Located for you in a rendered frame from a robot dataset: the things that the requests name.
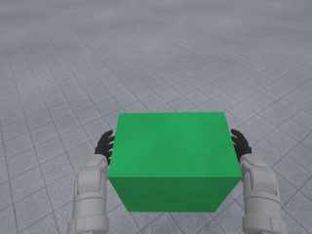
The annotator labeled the robot right hand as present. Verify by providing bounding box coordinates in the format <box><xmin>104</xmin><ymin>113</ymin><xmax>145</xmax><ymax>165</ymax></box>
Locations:
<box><xmin>231</xmin><ymin>129</ymin><xmax>252</xmax><ymax>163</ymax></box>

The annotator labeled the robot left hand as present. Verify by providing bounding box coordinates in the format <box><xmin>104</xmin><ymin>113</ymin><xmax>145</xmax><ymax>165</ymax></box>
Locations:
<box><xmin>95</xmin><ymin>130</ymin><xmax>115</xmax><ymax>166</ymax></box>

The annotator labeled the carton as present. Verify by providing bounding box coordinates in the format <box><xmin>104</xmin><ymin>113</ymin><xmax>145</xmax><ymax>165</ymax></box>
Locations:
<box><xmin>107</xmin><ymin>111</ymin><xmax>243</xmax><ymax>213</ymax></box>

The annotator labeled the right robot forearm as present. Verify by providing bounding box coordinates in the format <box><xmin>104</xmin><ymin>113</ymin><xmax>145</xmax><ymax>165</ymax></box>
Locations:
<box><xmin>239</xmin><ymin>153</ymin><xmax>290</xmax><ymax>234</ymax></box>

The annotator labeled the left robot forearm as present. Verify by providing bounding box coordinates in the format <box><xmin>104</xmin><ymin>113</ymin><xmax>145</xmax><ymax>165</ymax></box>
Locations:
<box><xmin>67</xmin><ymin>154</ymin><xmax>109</xmax><ymax>234</ymax></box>

